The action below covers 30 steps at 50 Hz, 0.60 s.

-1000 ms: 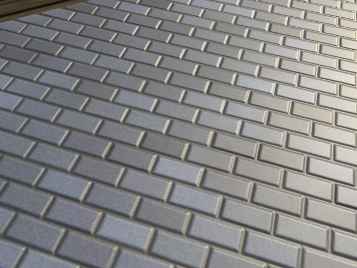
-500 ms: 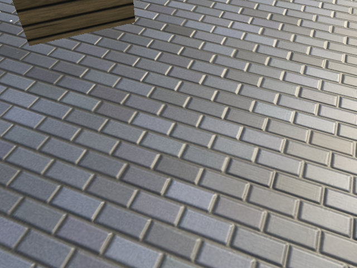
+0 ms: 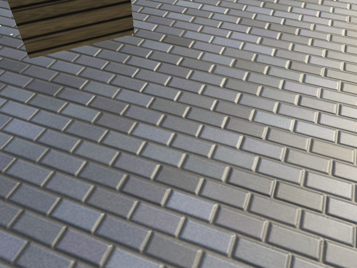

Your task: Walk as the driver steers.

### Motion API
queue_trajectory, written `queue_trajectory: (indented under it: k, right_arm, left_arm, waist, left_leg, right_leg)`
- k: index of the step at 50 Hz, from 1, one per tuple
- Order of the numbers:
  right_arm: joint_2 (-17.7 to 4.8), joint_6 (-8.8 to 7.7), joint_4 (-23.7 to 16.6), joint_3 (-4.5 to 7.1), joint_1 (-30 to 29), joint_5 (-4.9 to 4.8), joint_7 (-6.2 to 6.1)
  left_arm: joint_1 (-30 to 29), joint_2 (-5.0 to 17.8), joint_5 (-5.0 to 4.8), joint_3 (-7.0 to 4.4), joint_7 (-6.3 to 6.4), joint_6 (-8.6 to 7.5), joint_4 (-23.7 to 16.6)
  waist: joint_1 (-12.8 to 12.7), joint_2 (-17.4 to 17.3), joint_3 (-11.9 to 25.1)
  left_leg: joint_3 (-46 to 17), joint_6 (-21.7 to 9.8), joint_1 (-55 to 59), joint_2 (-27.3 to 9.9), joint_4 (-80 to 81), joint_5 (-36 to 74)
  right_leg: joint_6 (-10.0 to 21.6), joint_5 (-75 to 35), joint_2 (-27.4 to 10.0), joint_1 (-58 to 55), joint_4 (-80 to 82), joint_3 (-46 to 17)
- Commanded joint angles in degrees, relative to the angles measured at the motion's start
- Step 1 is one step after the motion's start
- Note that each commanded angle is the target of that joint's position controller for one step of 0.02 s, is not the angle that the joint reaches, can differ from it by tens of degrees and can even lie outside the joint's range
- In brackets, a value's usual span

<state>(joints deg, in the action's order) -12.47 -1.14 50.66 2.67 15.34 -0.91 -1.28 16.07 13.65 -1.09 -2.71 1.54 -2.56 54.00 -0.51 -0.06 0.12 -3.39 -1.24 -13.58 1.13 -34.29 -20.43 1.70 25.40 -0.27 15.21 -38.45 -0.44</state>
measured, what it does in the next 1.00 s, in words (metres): walks ahead: left foot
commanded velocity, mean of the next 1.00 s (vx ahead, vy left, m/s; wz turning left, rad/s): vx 0.44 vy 0.00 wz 0.00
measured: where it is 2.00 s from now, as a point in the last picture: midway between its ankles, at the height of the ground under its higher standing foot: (193, 204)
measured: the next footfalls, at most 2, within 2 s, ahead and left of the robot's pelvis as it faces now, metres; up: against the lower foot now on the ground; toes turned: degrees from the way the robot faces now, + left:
left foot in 0.50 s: +0.38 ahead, +0.12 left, +0.00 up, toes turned +2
right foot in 1.04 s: +0.70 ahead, -0.11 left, +0.00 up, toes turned -2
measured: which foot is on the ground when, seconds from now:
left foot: down 0.00-0.06, up 0.08-0.48, down 0.50-1.00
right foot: down 0.00-0.50, up 0.52-1.00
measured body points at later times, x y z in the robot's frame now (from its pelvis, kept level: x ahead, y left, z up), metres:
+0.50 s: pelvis +0.20 +0.01 -0.01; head +0.24 +0.01 +0.44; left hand +0.10 +0.27 -0.14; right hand +0.46 -0.19 -0.08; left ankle +0.34 +0.12 -0.73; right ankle +0.00 -0.12 -0.73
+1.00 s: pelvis +0.48 +0.01 +0.00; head +0.51 +0.01 +0.45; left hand +0.71 +0.23 -0.08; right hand +0.45 -0.26 -0.14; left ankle +0.34 +0.12 -0.73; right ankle +0.66 -0.12 -0.71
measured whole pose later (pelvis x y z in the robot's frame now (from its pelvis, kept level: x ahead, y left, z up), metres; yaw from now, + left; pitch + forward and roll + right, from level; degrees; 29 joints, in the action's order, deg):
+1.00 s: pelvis +0.48 +0.01 +0.00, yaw +0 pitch +2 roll +3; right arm -15.1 -4.1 56.4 2.7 22.2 -1.1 0.0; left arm 1.5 13.9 -0.9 -1.8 -1.9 -5.2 44.3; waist 5.0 2.1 -0.9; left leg 2.2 -1.0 4.2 3.2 -12.5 -18.9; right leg 1.9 -1.5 -4.3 34.0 -30.3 -0.1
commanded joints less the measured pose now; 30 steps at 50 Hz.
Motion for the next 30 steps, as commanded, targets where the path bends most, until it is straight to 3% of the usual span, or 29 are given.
queue_trajectory:
  k: [1, 2, 3, 4, 5, 6, 7, 9, 10, 11, 13, 16, 20, 22, 23, 24, 25, 26, 27, 28, 29, 30]
  right_arm:
    - [-9.9, -1.62, -2.6, 2.21, -1.5, -0.5, -0.01]
    - [-9.1, -1.52, -3.7, 1.89, -5.4, -0.84, 0.17]
    - [-7.4, -1.56, -4.8, 1.42, -8.5, -0.83, 0.21]
    - [-3.6, -2.16, -6.4, 0.48, -10.9, -0.85, 0.14]
    - [-4.7, -3.37, -9.0, 0.81, -12.5, -1.38, -0.13]
    - [-7.8, -4.22, -8.4, 1.58, -11.9, -1.8, 0.05]
    - [-7.5, -4.71, -6.8, 1.58, -8.7, -1.76, 0.61]
    - [-6.8, -5.01, -5.7, 1.68, -8.3, -0.93, 1.16]
    - [-6.5, -4.91, -5.7, 1.79, -9.2, -0.41, 1.5]
    - [-5.4, -4.81, -5.8, 1.53, -10.0, -0.26, 1.92]
    - [-3.8, -4.56, -6.7, 0.99, -13.2, -0.06, 2.44]
    - [-2.3, -4.57, -8.8, -0.01, -19.7, -0.42, 3.06]
    - [-4.7, -4.5, -10.6, 0.02, -23.4, -0.94, 3.79]
    - [-6.7, -4.76, -10.8, 0.61, -22.3, -0.77, 4.05]
    - [-8.0, -4.83, -10.3, 1.23, -19.8, -0.61, 3.96]
    - [-9.8, -4.73, -8.5, 2.28, -13.5, -0.57, 3.64]
    - [-12.1, -4.45, -5.4, 3.6, -3.2, -0.74, 3.12]
    - [-16.5, -4.03, -3.2, 4.67, 7.5, 0.04, 2.32]
    - [-18.1, -4.03, -1.8, 4.49, 9.5, 0.52, 3.17]
    - [-12.2, -4.21, -2.0, 3.0, 6.1, -0.04, 3.29]
    - [-10.0, -4.43, -2.7, 2.3, 1.0, -0.22, 3.11]
    - [-9.3, -4.72, -3.5, 1.96, -3.4, 0.16, 3.17]
  left_arm:
    - [-1.4, 3.5, -0.72, -0.87, -0.99, -3.32, -3.5]
    - [2.7, 3.0, -0.87, -0.89, -1.33, -3.76, -1.9]
    - [7.9, 4.2, -0.45, -1.43, -1.45, -3.93, 0.5]
    - [14.3, 8.8, -0.03, -2.67, -1.42, -4.13, 2.5]
    - [17.5, 14.4, 0.53, -3.83, -2.16, -4.47, 2.7]
    - [14.5, 10.6, 1.4, -2.65, -2.11, -4.67, 1.5]
    - [12.1, 7.9, 1.12, -1.87, -2.05, -4.78, 0.5]
    - [9.6, 7.3, 0.56, -1.37, -2.28, -4.37, -0.5]
    - [9.9, 5.4, 0.81, -0.68, -2.22, -3.92, -0.4]
    - [10.9, 5.1, 0.99, -0.5, -2.09, -3.57, 0.0]
    - [12.0, 5.1, 0.97, -0.35, -1.46, -2.82, 0.4]
    - [12.8, 7.6, 0.99, -0.66, -0.61, -2.43, 0.3]
    - [13.7, 8.8, 0.0, -1.21, -0.47, -2.55, 1.3]
    - [12.7, 9.5, -0.12, -1.63, -0.5, -2.22, 1.3]
    - [12.0, 10.2, 0.02, -1.91, -0.51, -1.96, 1.1]
    - [11.1, 10.4, 0.24, -2.02, -0.51, -1.55, 0.8]
    - [10.5, 9.9, 0.69, -1.74, -0.45, -1.17, 0.2]
    - [11.4, 7.4, 1.96, -0.73, -0.4, -1.17, -1.4]
    - [19.3, -1.3, 0.69, 1.45, -1.07, -2.4, -1.1]
    - [13.5, 5.7, -1.1, -0.16, -1.29, -3.76, -1.4]
    - [6.9, 8.7, -2.2, -1.1, -1.39, -4.51, -3.7]
    - [4.3, 8.4, -1.65, -1.09, -0.95, -4.8, -4.2]
  waist:
    - [-0.7, -10.8, -7.4]
    - [-3.6, -10.0, -6.9]
    - [-5.7, -6.4, -6.1]
    - [-7.1, 6.0, -4.6]
    - [-7.5, 17.7, -5.4]
    - [-5.7, 11.0, -6.7]
    - [-3.7, 7.5, -6.7]
    - [-2.6, 4.8, -6.2]
    - [-2.6, 4.5, -5.6]
    - [-2.7, 6.2, -5.2]
    - [-3.4, 5.8, -5.2]
    - [-4.7, 5.6, -6.4]
    - [-3.9, 7.0, -8.5]
    - [-1.9, 6.9, -7.2]
    - [0.0, 7.5, -4.6]
    - [3.6, 7.8, -0.1]
    - [8.3, 7.3, 6.2]
    - [10.9, -1.4, 14.9]
    - [5.7, -17.9, 24.0]
    - [7.2, -12.0, 16.5]
    - [6.0, -8.6, 7.3]
    - [4.0, -2.5, 3.9]
  left_leg:
    - [-23.7, -11.1, -5.8, -14.8, 21.7, -25.0]
    - [-18.7, -9.0, -10.0, -12.1, 19.7, -21.2]
    - [-12.5, -6.1, -14.6, -7.9, 13.3, -14.1]
    - [-1.2, -1.5, -21.5, -0.6, -3.4, -6.7]
    - [2.3, 0.0, -31.7, 2.4, -16.5, -10.1]
    - [-1.8, -0.8, -36.5, -0.9, -25.6, -11.0]
    - [-2.2, -1.9, -38.0, -2.9, -29.0, -5.9]
    - [-0.6, -2.8, -38.7, -5.9, -27.7, 2.6]
    - [0.2, -2.6, -36.3, -6.8, -25.6, 5.8]
    - [1.7, -1.9, -34.1, -6.6, -23.0, 7.9]
    - [4.0, -0.4, -31.8, -5.6, -16.1, 12.0]
    - [6.1, 0.8, -24.4, -3.4, -3.8, 19.5]
    - [5.0, -0.7, -20.2, -3.0, 2.5, 21.8]
    - [5.0, -2.5, -17.6, -2.4, 4.3, 19.5]
    - [6.0, -3.6, -13.0, -1.0, 4.3, 18.0]
    - [7.3, -5.1, -4.3, 0.7, 4.3, 17.1]
    - [6.8, -6.8, 9.6, 0.5, 3.8, 17.2]
    - [-8.5, -10.6, 27.8, -12.2, 2.8, 13.3]
    - [-38.1, -19.3, 40.6, -24.0, 14.0, -5.4]
    - [-39.4, -16.3, 34.6, -21.7, 19.5, -11.1]
    - [-30.0, -13.7, 25.7, -20.0, 20.4, -6.7]
    - [-23.3, -12.7, 16.9, -18.2, 21.5, 2.2]
  right_leg:
    - [3.6, 0.6, 0.0, 4.9, 0.0, 1.2]
    - [4.8, -1.1, 0.2, -3.3, 7.6, 1.5]
    - [4.9, -4.8, -1.1, -11.4, 12.3, -1.6]
    - [8.0, 4.4, -9.4, -17.7, 20.7, -16.9]
    - [14.6, 6.0, -21.0, -22.2, 29.2, -38.5]
    - [15.7, 3.9, -22.5, -22.2, 28.6, -40.1]
    - [13.8, 0.6, -20.3, -23.2, 27.6, -34.1]
    - [10.4, -7.1, -17.4, -23.1, 28.7, -24.9]
    - [9.1, -12.9, -15.3, -21.8, 29.6, -20.1]
    - [8.8, -19.3, -14.0, -20.6, 30.0, -16.4]
    - [8.3, -26.5, -11.5, -19.3, 30.1, -10.3]
    - [7.9, -25.8, -10.0, -13.3, 31.9, -6.0]
    - [8.0, -26.0, -13.3, -14.0, 32.6, -5.7]
    - [6.9, -35.2, -14.7, -17.8, 29.1, -4.9]
    - [6.2, -45.9, -14.7, -19.0, 24.9, -4.1]
    - [5.2, -56.4, -13.4, -18.6, 17.0, -2.3]
    - [3.5, -58.2, -10.8, -13.3, 5.2, -0.6]
    - [1.8, -37.4, -6.9, 0.8, -14.4, 1.2]
    - [-0.6, 5.9, 3.5, 18.5, -32.3, -3.4]
    - [0.6, 6.0, 0.6, 24.9, -38.5, -8.2]
    - [1.6, 0.4, -2.2, 28.0, -38.6, -6.2]
    - [1.7, -5.2, -5.2, 25.0, -36.0, -5.1]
